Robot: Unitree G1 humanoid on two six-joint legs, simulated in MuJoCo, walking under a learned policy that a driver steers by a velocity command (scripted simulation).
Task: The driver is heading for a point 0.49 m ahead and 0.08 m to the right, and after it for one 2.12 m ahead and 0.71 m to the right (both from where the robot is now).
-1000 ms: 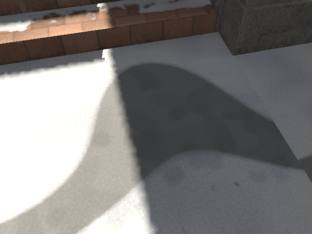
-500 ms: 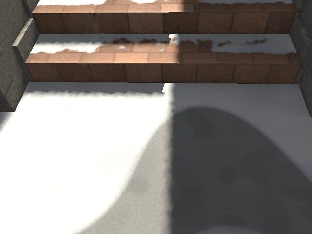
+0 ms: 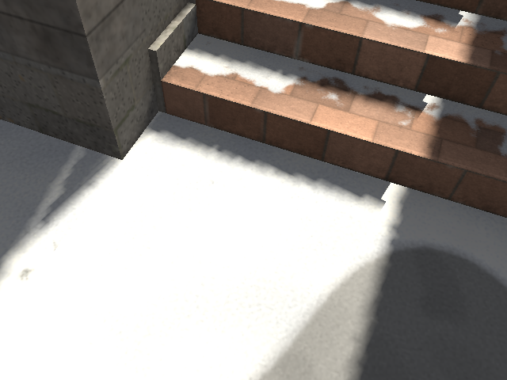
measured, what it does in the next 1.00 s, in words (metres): walks ahead: right foot, then left foot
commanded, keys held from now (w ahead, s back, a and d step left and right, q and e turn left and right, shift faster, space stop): w+q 0.20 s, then w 0.22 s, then w+e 0.58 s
